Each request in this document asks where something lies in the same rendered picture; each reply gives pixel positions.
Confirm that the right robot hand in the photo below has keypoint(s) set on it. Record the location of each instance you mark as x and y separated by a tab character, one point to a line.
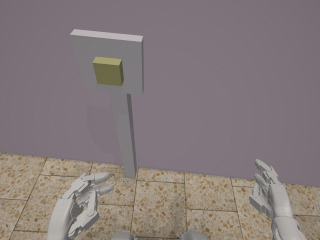
278	203

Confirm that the panel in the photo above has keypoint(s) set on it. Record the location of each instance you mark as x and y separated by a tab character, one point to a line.
130	48

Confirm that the right robot shin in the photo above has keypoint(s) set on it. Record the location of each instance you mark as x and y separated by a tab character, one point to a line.
192	229

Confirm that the button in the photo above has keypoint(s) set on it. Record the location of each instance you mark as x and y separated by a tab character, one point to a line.
108	71

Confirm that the left robot hand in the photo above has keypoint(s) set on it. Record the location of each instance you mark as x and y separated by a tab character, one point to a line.
67	210

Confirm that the robot right forearm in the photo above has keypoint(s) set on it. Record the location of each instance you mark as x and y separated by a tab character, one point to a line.
286	228

